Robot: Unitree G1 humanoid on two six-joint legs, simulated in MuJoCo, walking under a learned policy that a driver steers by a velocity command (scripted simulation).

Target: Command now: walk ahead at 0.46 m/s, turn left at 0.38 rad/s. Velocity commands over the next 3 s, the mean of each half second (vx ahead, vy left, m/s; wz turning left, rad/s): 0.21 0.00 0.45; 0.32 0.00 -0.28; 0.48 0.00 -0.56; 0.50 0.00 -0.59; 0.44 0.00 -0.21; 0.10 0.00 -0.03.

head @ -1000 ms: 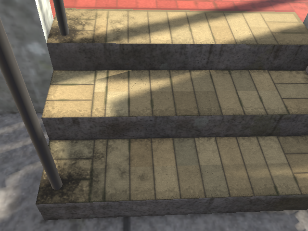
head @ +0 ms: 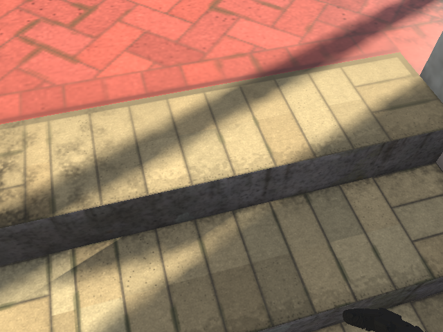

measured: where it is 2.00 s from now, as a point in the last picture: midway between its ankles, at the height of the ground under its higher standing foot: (164, 93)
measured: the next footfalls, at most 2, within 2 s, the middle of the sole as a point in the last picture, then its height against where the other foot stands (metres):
right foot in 0.48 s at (229, 292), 0.16 m higher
left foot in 0.98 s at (125, 284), level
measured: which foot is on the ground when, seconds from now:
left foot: down 0.00-0.50, up 0.52-0.96, down 0.98-1.00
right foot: up 0.00-0.46, down 0.48-1.00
